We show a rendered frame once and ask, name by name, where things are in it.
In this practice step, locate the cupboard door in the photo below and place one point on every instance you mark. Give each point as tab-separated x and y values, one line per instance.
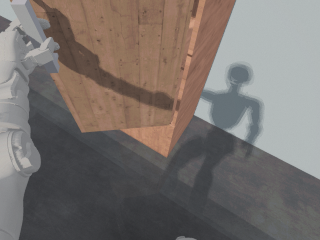
119	60

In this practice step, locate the robot left hand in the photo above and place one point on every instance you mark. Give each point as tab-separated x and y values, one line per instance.
14	49

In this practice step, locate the handle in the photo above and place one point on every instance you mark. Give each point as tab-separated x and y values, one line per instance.
33	29

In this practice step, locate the robot left forearm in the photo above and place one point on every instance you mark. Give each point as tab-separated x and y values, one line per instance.
14	102

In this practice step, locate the left robot upper arm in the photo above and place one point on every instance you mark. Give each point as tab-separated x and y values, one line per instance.
19	158

